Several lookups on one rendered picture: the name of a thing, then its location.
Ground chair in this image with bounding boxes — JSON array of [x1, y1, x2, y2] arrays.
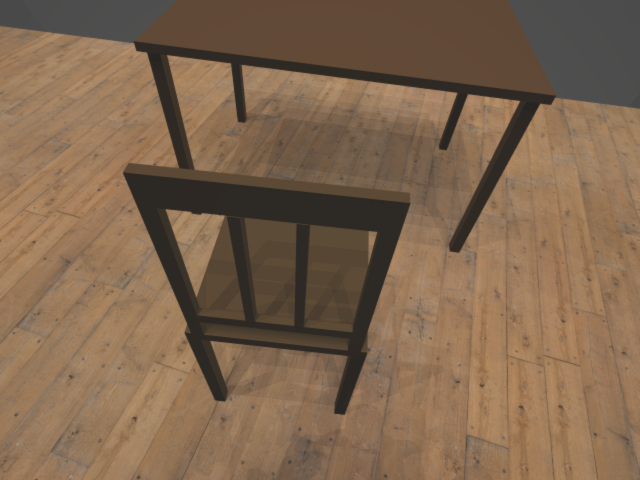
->
[[123, 163, 411, 415]]

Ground table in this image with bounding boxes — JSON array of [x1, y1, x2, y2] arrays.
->
[[134, 0, 556, 253]]

